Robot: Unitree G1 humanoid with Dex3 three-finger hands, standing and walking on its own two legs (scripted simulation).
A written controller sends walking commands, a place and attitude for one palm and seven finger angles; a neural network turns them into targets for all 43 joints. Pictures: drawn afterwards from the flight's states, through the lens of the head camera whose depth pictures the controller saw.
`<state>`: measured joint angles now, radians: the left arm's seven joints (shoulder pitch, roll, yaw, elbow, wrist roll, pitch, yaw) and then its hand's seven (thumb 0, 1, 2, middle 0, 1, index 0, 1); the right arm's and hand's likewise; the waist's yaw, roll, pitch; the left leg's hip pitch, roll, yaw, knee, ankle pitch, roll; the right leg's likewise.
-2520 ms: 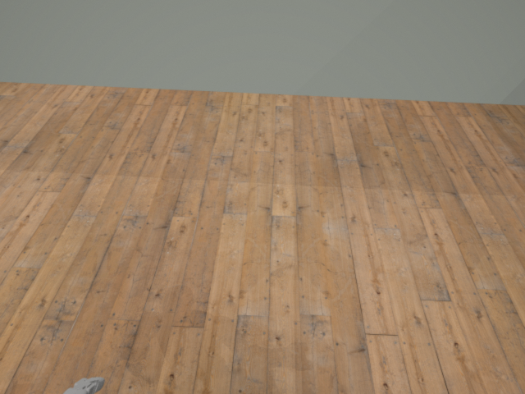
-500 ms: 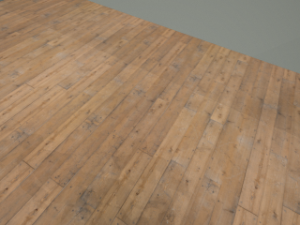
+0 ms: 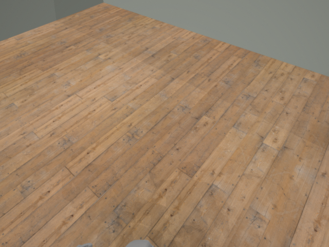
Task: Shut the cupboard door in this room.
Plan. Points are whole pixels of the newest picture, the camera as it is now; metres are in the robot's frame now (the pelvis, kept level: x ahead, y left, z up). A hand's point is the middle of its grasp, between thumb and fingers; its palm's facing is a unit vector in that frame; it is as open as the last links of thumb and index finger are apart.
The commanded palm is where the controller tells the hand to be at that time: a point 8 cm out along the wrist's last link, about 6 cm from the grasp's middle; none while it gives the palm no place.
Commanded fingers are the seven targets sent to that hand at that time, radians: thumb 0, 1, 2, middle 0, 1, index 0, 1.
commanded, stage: turn or walk to find it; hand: left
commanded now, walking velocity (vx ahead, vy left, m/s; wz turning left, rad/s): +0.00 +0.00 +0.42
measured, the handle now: out of the picture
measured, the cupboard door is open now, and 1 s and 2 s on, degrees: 79 79 79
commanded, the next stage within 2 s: none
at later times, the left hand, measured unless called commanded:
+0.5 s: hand out of the picture -0.03 +0.27 -0.17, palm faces +0.24 -0.94 -0.23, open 7.4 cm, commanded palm none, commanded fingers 0.00 0.90 0.90 -0.20 -0.30 -0.20 -0.30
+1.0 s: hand out of the picture -0.06 +0.21 -0.15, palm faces +0.43 -0.87 -0.25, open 7.4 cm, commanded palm none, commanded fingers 0.00 0.90 0.90 -0.20 -0.30 -0.20 -0.30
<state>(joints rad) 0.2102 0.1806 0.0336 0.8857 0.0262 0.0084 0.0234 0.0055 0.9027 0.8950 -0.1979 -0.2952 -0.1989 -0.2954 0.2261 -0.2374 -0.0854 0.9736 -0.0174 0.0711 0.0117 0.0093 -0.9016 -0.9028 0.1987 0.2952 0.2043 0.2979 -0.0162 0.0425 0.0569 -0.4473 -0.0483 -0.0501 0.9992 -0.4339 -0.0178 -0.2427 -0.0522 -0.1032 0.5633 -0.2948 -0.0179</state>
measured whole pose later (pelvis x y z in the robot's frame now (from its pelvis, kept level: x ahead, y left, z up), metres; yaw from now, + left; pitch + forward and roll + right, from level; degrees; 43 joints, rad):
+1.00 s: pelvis -0.05 +0.01 +0.01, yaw +26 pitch -2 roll +2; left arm 0.22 0.17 0.03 0.92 0.03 0.01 0.03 0.01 0.90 0.89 -0.20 -0.30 -0.20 -0.30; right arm 0.22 -0.24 -0.09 0.99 -0.02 0.08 0.02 0.01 -0.90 -0.90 0.20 0.29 0.20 0.30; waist -0.02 0.01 0.07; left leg -0.45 0.02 0.01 1.02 -0.42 -0.06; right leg -0.18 -0.09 -0.16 0.52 -0.30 -0.01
